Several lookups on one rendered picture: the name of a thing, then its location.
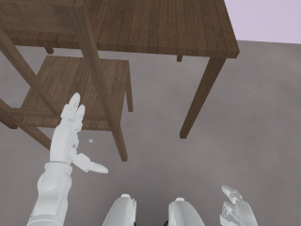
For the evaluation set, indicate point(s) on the left robot thigh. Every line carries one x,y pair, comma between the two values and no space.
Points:
122,212

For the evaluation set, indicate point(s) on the table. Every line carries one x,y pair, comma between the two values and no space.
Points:
193,28

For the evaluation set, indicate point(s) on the left robot hand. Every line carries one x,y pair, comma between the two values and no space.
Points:
65,135

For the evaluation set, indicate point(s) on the robot thigh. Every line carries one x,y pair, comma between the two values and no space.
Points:
122,212
182,213

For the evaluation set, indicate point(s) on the right robot thigh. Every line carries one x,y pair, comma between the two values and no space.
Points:
182,213

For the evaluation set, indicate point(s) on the robot left forearm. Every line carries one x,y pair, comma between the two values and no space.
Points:
52,203

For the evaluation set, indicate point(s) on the chair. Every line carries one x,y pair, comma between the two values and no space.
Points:
100,82

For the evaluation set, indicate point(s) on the right robot hand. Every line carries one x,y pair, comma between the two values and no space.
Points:
238,215

